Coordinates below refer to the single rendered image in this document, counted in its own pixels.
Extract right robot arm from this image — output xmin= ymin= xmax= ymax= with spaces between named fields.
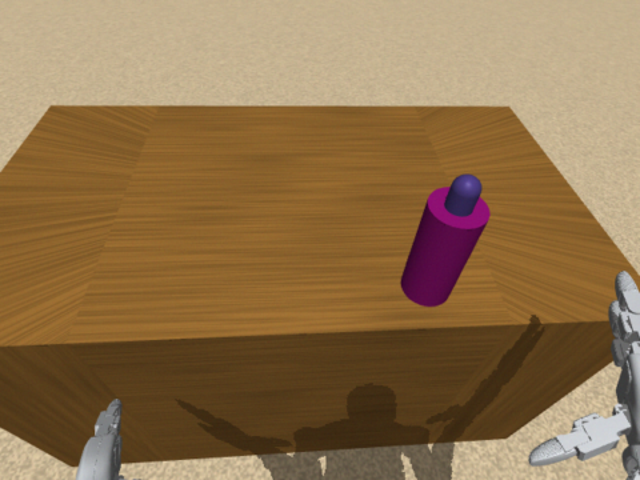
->
xmin=622 ymin=442 xmax=640 ymax=480

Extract bottle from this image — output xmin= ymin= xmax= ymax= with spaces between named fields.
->
xmin=401 ymin=174 xmax=490 ymax=307

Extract left robot hand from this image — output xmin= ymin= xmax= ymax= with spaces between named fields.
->
xmin=75 ymin=399 xmax=141 ymax=480

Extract right robot hand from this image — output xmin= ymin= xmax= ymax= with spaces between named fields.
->
xmin=528 ymin=271 xmax=640 ymax=466

